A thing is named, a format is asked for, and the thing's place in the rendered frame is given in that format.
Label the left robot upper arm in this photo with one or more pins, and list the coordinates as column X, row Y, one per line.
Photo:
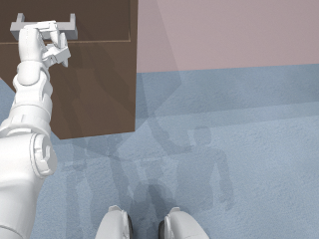
column 26, row 160

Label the cabinet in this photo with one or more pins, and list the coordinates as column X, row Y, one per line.
column 96, row 93

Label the left robot hand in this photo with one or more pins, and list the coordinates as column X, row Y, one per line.
column 32, row 48

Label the left robot forearm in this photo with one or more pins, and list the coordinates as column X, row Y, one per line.
column 31, row 110

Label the handle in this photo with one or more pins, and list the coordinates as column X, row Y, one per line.
column 69, row 28

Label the robot left thigh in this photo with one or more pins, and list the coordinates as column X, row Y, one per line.
column 114, row 225

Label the drawer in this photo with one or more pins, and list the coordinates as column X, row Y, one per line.
column 96, row 20

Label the right robot shin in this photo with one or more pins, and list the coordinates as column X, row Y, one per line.
column 175, row 209

